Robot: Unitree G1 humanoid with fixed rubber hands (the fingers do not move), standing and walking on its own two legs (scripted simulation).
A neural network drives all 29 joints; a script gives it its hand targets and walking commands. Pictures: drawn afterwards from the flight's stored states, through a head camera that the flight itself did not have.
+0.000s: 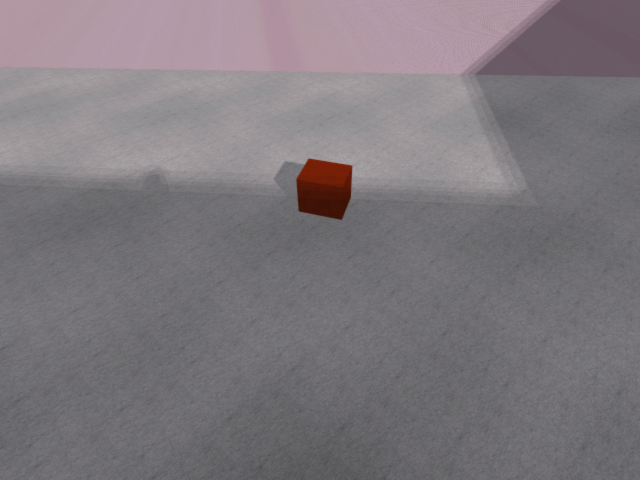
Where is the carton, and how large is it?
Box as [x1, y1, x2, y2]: [296, 159, 351, 219]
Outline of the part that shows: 308,159 296,179 299,211 341,219 350,197 351,165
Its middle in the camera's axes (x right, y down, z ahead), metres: +0.02 -0.25 +1.85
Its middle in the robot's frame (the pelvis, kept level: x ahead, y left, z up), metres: +1.51 +0.02 -0.66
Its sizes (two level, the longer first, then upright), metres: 0.217 0.174 0.193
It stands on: the floor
